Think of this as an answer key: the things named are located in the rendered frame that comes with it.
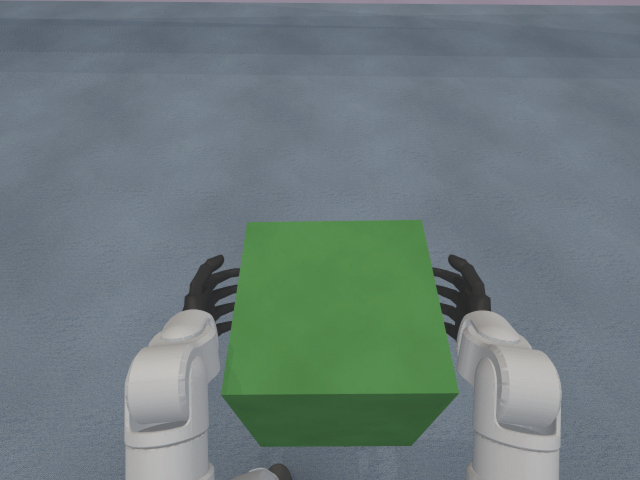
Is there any left robot shin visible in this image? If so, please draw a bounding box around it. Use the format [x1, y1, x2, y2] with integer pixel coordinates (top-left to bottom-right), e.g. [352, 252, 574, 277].
[249, 468, 277, 478]

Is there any right robot forearm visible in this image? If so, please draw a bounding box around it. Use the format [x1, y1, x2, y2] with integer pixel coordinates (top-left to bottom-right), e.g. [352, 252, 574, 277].
[456, 310, 562, 480]

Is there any left robot forearm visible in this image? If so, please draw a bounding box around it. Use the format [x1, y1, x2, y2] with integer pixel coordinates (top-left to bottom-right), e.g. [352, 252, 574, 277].
[124, 309, 220, 480]

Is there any robot right hand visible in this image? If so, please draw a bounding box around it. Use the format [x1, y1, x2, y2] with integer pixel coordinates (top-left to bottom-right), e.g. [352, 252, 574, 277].
[432, 254, 491, 341]

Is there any robot left hand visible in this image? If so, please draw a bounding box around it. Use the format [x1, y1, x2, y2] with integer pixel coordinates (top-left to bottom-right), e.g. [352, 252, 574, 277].
[182, 255, 240, 337]

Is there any carton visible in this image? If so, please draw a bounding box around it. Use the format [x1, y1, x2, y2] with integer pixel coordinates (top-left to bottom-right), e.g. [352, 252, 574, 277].
[221, 220, 459, 447]

